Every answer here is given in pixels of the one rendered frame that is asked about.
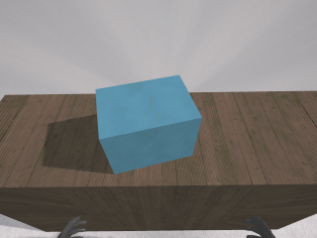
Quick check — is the carton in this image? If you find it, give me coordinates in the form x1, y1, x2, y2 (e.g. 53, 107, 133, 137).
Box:
95, 75, 202, 175

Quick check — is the left robot hand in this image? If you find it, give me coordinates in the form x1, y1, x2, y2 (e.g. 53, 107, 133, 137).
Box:
57, 215, 87, 238

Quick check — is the pedestal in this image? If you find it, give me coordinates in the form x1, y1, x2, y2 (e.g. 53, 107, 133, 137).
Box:
0, 90, 317, 232

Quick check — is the right robot hand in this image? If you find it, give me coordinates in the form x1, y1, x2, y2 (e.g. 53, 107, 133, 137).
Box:
243, 215, 275, 238

